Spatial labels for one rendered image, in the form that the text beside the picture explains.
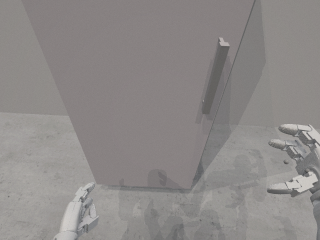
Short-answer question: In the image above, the left robot hand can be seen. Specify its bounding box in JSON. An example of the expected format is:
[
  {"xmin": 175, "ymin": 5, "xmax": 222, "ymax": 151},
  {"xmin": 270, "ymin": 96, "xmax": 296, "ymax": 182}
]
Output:
[{"xmin": 59, "ymin": 181, "xmax": 99, "ymax": 237}]

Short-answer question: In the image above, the fridge door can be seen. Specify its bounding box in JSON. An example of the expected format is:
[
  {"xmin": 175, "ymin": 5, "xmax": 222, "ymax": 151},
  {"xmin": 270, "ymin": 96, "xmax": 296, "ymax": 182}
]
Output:
[{"xmin": 21, "ymin": 0, "xmax": 254, "ymax": 189}]

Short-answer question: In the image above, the handle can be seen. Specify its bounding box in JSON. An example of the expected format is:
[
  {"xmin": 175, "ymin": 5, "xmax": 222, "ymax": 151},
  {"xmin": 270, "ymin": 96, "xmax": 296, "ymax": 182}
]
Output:
[{"xmin": 201, "ymin": 37, "xmax": 230, "ymax": 115}]

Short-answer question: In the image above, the right robot hand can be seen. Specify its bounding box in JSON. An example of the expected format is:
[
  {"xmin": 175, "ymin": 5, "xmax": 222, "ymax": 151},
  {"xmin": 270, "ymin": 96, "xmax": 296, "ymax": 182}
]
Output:
[{"xmin": 267, "ymin": 124, "xmax": 320, "ymax": 198}]

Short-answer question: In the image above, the right robot forearm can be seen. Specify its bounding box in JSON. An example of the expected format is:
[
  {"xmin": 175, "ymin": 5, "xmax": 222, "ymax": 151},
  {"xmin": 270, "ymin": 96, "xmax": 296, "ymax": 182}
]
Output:
[{"xmin": 310, "ymin": 189, "xmax": 320, "ymax": 240}]

